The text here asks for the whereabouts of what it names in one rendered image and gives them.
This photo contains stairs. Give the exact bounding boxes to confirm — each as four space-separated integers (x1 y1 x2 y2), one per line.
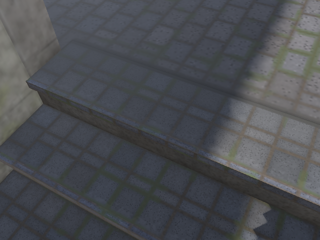
0 92 320 240

